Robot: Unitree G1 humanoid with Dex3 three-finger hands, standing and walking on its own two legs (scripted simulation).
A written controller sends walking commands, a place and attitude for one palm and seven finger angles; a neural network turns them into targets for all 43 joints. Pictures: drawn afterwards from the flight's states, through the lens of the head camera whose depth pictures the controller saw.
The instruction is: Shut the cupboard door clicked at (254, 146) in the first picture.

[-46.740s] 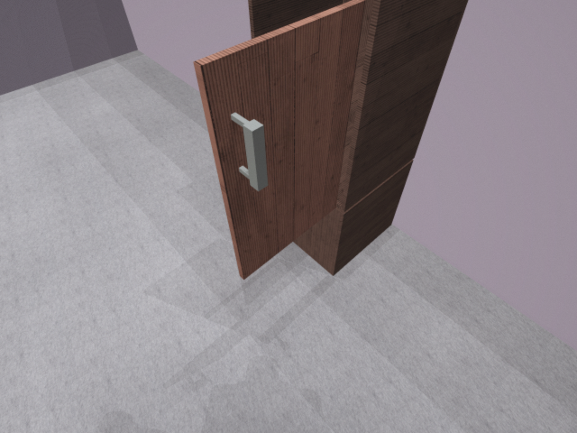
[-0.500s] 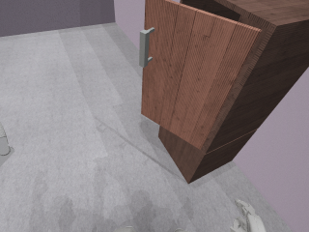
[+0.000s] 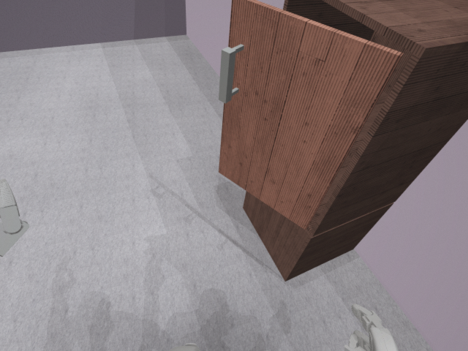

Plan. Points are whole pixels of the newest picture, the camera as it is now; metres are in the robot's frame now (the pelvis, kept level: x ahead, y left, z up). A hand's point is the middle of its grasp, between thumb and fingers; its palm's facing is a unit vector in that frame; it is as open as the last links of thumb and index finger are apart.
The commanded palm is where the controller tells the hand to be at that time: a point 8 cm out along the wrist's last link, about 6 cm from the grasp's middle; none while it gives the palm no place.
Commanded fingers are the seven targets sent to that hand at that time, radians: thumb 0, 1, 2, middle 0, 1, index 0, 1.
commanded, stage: step back with the hand held close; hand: left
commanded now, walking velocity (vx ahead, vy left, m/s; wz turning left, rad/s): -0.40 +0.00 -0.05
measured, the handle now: (232, 73) +0.72 +0.04 +0.11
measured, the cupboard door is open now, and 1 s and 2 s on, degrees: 27 27 27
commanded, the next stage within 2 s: stop stepping back and stand still in 0.46 s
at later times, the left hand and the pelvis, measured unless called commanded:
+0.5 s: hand out of the picture +0.16 +0.25 +0.20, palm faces +0.28 -0.88 -0.37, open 7.4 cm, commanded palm +0.09 +0.29 +0.20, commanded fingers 0.00 0.90 0.90 -0.20 -0.30 -0.20 -0.30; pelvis -0.08 +0.01 +0.03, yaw -4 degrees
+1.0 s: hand out of the picture +0.07 +0.26 +0.19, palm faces +0.31 -0.85 -0.42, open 7.4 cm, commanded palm +0.00 +0.31 +0.20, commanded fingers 0.00 0.90 0.90 -0.20 -0.30 -0.20 -0.30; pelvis -0.16 +0.02 +0.02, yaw -4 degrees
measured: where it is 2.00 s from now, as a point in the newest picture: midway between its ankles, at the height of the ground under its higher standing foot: outside the picture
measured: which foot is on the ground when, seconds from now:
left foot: down 0.00-0.58, up 0.60-0.74, down 0.76-1.00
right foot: down 0.00-0.10, up 0.12-0.52, down 0.54-1.00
